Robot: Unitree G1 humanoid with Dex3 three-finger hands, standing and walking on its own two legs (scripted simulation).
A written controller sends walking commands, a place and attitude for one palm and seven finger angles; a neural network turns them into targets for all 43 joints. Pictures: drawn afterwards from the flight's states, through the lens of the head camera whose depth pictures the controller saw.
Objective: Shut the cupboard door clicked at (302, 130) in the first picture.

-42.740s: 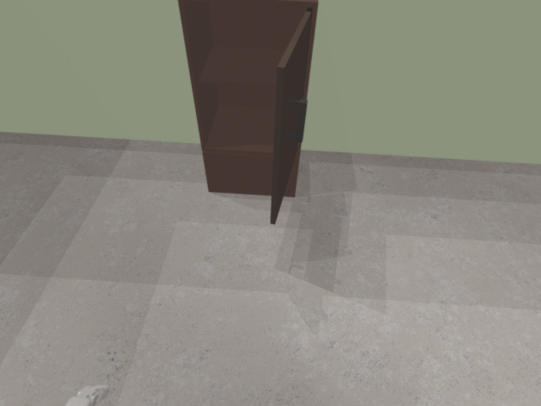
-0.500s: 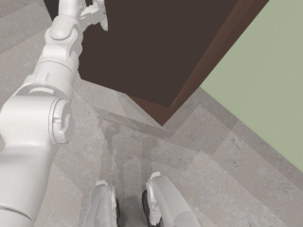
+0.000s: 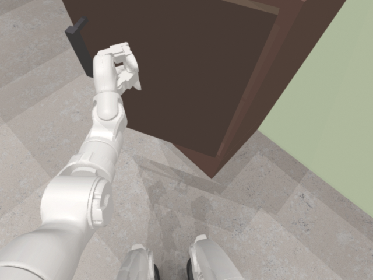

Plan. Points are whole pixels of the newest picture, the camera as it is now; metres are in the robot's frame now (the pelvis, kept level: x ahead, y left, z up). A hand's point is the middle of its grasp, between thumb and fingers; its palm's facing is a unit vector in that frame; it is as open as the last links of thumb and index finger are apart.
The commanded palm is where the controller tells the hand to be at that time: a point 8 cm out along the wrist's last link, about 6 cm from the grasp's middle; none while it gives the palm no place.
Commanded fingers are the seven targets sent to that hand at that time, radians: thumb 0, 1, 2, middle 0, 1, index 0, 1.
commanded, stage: pull the fist back off the door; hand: left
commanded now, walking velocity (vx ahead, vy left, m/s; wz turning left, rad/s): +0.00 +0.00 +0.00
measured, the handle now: (87, 48) +0.64 +0.14 +0.06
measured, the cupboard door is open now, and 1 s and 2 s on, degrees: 24 24 24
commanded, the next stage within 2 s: draw the hand back to the body in 0.28 s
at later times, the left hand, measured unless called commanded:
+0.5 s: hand (134, 95) +0.47 +0.04 +0.07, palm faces +0.02 -1.00 -0.01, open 3.1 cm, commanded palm +0.42 +0.11 +0.08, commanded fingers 0.00 0.90 0.90 -1.30 -1.50 -1.30 -1.50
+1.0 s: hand (42, 154) +0.33 +0.15 +0.16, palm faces -0.04 -0.99 -0.13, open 3.1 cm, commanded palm +0.30 +0.21 +0.18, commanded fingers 0.00 0.90 0.90 -1.00 -1.17 -1.00 -1.17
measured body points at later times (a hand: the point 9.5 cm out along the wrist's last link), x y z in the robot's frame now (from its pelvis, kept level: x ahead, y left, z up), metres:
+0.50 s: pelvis -0.01 +0.00 +0.01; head +0.11 -0.01 +0.44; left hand +0.47 +0.10 +0.08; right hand +0.06 -0.25 -0.12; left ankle +0.02 +0.11 -0.63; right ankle +0.01 -0.08 -0.63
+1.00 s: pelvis +0.01 +0.03 +0.08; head +0.02 +0.02 +0.53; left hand +0.32 +0.21 +0.17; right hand +0.18 -0.22 +0.00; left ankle +0.01 +0.11 -0.63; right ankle +0.01 -0.08 -0.63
